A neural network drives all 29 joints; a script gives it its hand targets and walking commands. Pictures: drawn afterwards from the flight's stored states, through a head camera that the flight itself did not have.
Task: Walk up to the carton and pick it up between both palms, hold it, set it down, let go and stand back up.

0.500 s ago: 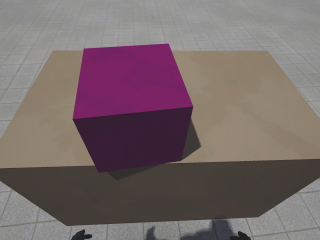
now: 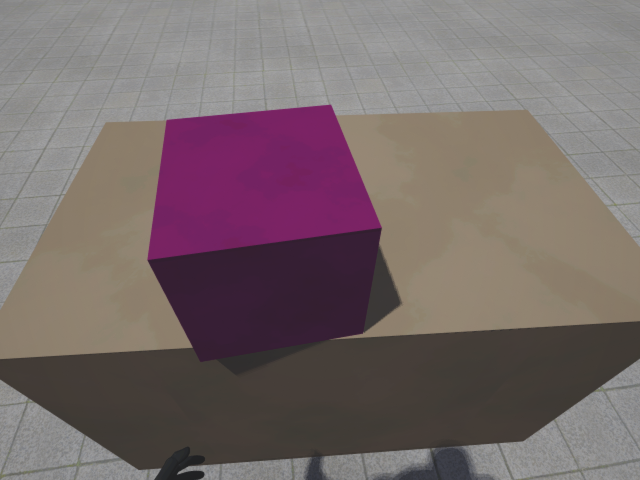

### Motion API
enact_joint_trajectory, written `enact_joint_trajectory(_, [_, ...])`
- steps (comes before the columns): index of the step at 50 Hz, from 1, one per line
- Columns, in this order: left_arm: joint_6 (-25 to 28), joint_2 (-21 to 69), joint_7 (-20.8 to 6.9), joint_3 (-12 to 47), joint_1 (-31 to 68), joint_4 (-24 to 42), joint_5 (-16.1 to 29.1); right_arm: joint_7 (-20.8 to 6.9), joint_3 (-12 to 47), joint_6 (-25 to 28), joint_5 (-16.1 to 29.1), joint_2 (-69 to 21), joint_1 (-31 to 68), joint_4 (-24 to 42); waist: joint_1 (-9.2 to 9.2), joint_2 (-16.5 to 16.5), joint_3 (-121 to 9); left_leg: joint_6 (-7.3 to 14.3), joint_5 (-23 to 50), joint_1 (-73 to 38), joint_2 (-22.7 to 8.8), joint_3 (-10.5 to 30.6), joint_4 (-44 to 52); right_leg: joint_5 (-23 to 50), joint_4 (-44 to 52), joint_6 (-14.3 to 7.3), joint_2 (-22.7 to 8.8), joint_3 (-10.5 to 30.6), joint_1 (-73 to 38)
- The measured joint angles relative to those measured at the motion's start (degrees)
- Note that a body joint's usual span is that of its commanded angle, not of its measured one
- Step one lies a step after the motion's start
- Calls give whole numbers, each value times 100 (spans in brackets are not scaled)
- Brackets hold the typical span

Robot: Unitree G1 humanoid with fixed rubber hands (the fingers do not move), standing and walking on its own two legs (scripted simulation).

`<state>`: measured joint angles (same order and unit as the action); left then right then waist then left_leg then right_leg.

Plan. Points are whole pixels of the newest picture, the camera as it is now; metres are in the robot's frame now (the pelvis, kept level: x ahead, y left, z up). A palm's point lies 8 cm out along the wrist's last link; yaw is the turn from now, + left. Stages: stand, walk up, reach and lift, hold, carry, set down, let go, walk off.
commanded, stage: walk up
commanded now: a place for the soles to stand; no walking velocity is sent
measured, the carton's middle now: (267, 229) +0.46 +0.08 +0.05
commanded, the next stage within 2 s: stand in 0.02 s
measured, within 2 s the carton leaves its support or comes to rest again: neither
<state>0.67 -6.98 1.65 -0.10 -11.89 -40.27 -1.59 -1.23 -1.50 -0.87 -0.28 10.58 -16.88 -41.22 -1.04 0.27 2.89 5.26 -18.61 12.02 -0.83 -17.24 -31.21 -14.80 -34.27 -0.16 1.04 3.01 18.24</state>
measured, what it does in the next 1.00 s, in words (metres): stands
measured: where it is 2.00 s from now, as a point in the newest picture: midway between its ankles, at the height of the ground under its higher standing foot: outside the picture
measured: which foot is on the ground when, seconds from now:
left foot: down 0.00-1.00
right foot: down 0.00-1.00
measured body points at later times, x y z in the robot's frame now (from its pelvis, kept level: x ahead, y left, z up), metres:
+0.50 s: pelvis +0.00 -0.01 -0.01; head +0.03 -0.01 +0.44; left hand +0.20 +0.21 -0.09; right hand +0.20 -0.24 -0.11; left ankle +0.00 +0.05 -0.73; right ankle +0.04 -0.12 -0.73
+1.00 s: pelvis +0.02 -0.04 +0.02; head +0.00 -0.04 +0.47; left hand +0.17 +0.23 -0.03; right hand +0.21 -0.22 -0.05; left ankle +0.00 +0.05 -0.73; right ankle +0.04 -0.12 -0.73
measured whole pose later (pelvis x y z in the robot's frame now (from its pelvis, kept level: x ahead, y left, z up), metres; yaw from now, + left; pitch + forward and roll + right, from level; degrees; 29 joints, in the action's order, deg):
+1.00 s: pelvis +0.02 -0.04 +0.02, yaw +7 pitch -2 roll +0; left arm -4.7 -17.6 -2.9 0.1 -13.3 -22.7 5.7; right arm 3.3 0.1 6.6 4.8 4.9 -18.2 -27.0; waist 1.0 -0.9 -1.3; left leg 1.6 -13.3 7.5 -1.8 -8.8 -22.7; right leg -10.6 -20.7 -3.7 2.4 -5.3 8.4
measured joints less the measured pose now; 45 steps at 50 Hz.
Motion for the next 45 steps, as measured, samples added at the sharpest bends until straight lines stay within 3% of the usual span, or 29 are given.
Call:
enact_joint_trajectory(13, [-45,-2,28,30,31,-144,-7,40,0,-2,12,-16,-5,116,-1,-1,54,1,-42,-15,25,35,-16,-64,-31,16,-29,-30,-23])
enact_joint_trajectory(17, [-600,-155,161,354,688,-292,185,-289,-568,687,-289,-51,592,-714,-7,108,-261,14,-232,851,-41,264,-679,-217,-468,-90,-67,-273,662])
enact_joint_trajectory(22, [-1049,-194,106,391,1164,346,259,-247,-795,1223,-107,45,1387,-934,33,262,-169,-9,-334,1187,-147,447,-1060,-234,-585,-27,-21,-458,828])
enact_joint_trajectory(29, [-952,-366,-155,248,420,1140,176,-3,-415,1505,219,-128,1075,-869,76,66,-299,-182,100,111,-134,568,55,203,674,-157,94,-562,-366])
enact_joint_trajectory(36, [-1065,-834,-168,171,20,1262,289,74,-236,1013,252,-469,481,-221,106,-261,-332,-297,366,-360,-92,755,589,342,1158,-272,108,-742,-886])
enact_joint_trajectory(45, [-704,-1022,-273,221,-32,1705,611,241,-104,757,423,-522,105,997,177,-137,-354,-337,450,-291,-99,834,655,361,1186,-329,120,-819,-825])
